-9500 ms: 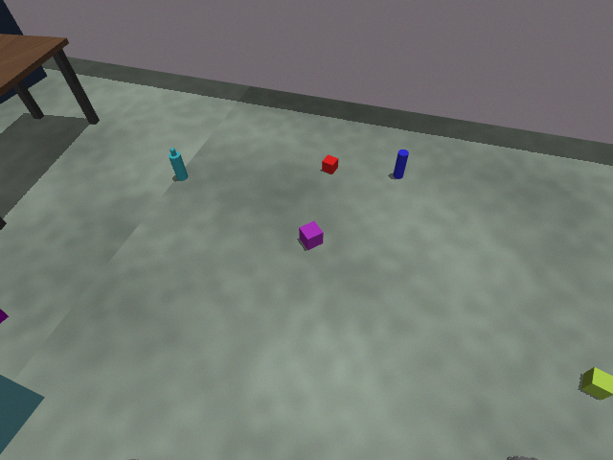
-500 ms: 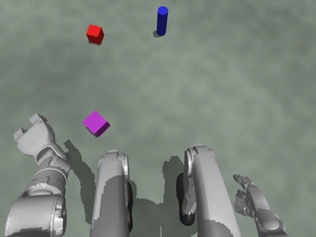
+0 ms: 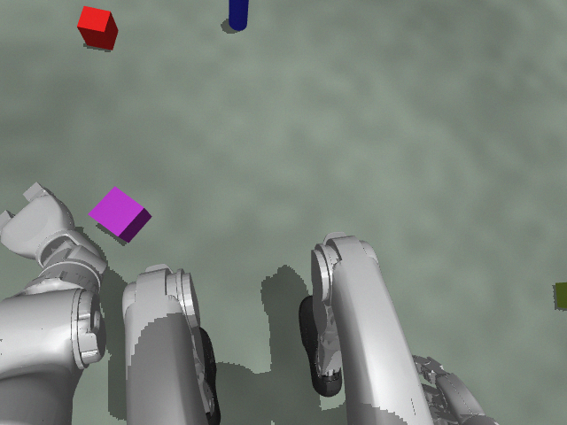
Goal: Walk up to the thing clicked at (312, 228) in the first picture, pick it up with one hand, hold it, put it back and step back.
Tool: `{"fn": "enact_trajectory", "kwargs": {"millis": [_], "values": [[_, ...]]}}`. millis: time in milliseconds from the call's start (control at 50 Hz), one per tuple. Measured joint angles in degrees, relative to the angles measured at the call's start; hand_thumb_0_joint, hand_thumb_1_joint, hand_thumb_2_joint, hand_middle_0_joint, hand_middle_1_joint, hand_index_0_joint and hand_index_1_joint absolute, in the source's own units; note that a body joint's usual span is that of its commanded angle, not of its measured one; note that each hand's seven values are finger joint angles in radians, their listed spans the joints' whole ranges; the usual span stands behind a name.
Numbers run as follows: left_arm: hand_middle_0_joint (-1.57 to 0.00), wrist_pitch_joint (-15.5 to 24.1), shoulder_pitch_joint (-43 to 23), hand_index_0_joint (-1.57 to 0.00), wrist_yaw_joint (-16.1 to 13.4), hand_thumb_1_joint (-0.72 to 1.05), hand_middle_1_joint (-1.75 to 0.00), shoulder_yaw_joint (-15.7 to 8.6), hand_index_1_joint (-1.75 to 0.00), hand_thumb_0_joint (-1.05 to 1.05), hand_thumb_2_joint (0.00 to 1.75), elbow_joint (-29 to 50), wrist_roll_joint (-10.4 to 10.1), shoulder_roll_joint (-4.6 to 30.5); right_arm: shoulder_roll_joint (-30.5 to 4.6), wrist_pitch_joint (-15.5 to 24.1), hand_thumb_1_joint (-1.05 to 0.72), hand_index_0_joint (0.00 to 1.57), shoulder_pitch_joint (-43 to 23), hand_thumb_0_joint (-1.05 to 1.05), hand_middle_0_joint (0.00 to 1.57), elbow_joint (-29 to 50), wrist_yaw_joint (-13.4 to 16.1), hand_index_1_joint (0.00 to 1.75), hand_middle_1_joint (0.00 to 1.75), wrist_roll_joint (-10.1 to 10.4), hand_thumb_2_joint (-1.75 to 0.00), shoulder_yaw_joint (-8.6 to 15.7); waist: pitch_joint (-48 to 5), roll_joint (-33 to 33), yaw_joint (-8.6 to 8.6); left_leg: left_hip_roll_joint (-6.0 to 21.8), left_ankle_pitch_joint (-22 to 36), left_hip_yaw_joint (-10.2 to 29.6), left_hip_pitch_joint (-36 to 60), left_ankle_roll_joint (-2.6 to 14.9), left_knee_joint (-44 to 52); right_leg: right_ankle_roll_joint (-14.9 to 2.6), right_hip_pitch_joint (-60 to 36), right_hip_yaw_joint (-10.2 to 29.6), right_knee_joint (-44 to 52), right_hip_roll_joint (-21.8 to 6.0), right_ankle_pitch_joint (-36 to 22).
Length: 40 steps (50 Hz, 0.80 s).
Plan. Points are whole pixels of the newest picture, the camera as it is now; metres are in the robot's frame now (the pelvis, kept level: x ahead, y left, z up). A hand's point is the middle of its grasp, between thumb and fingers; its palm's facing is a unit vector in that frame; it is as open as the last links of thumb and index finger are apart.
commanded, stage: rise first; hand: left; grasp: from above
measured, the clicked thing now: (122, 215) +0.47 +0.25 -0.34
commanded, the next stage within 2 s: none
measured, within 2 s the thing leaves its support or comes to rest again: neither
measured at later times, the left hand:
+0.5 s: hand (76, 228) +0.42 +0.28 -0.21, palm faces -0.28 -0.32 -0.91, open 13.3 cm
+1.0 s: hand (81, 219) +0.44 +0.28 -0.22, palm faces -0.28 -0.32 -0.91, open 13.3 cm
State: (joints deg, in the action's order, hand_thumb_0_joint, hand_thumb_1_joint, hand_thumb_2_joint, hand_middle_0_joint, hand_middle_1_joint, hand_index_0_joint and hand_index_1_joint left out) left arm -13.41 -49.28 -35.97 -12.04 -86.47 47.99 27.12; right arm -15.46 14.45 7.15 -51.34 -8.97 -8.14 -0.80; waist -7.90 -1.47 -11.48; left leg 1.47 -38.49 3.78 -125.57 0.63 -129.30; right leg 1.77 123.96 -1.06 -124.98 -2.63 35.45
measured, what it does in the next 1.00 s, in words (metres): stands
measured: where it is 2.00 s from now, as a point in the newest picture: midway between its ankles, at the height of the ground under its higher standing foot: (264, 379)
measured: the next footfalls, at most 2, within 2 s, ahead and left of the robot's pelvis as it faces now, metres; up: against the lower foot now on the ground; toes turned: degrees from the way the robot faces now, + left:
none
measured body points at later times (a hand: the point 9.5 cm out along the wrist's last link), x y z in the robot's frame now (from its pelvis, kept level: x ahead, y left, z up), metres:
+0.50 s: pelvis +0.01 -0.01 -0.04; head +0.24 +0.02 +0.35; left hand +0.43 +0.30 -0.16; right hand +0.04 -0.27 -0.16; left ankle +0.09 +0.12 -0.34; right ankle +0.11 -0.14 -0.34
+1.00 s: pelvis +0.01 +0.00 -0.05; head +0.25 +0.03 +0.33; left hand +0.45 +0.29 -0.17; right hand +0.01 -0.27 -0.15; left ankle +0.09 +0.12 -0.34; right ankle +0.11 -0.14 -0.34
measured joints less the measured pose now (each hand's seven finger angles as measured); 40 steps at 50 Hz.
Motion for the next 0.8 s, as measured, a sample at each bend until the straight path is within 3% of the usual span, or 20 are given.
{"fn": "enact_trajectory", "kwargs": {"millis": [120,340,580,800], "values": [[-0.26,0.17,-2.39,-0.25,1.02,-0.39,-0.84,-0.94,-0.86,0.0,0.89,-0.82,1.2,1.79,-0.86,0.26,-0.9,0.2,0.32,0.0,0.2,0.45,-1.77,0.3,0.3,-0.37,-0.9,0.25,1.35,-1.13,-0.45,0.09,-0.71,0.26,-1.76,-0.09,-2.43,0.2,1.95,0.01,-2.41,0.21,0.5],[-0.24,1.22,-5.37,-0.25,2.2,-0.37,-0.91,-4.04,-0.9,0.01,0.86,-3.99,0.37,3.3,-1.46,1.76,-0.9,0.2,1.41,0.0,0.2,0.85,-4.78,0.3,0.3,-0.89,-0.91,0.16,4.26,-1.49,0.49,0.15,-1.15,0.65,-3.59,-0.8,-4.75,-0.31,4.49,-0.05,-5.17,0.42,0.75],[-0.23,2.27,-7.12,-0.23,0.0,-0.42,-0.91,-6.08,-0.91,0.0,0.9,-5.98,2.46,5.26,-2.4,2.59,-0.91,0.2,1.62,0.0,0.19,0.18,-6.18,0.3,0.3,-1.56,-0.91,0.23,4.87,-0.46,-0.74,0.08,-1.36,1.57,-5.29,-0.92,-6.94,-0.29,5.74,-0.72,-6.68,0.56,0.68],[-0.25,1.68,-8.89,-0.24,-0.94,-0.41,-0.88,-7.26,-0.89,0.0,0.89,-9.13,2.43,7.24,-3.01,3.43,-0.91,0.2,2.23,0.0,0.19,-0.34,-7.68,0.3,0.3,-2.29,-0.91,-0.54,5.59,-0.64,-2.08,0.07,-1.33,2.01,-5.94,-0.71,-7.5,-0.05,6.01,-1.1,-6.76,0.66,0.51]]}}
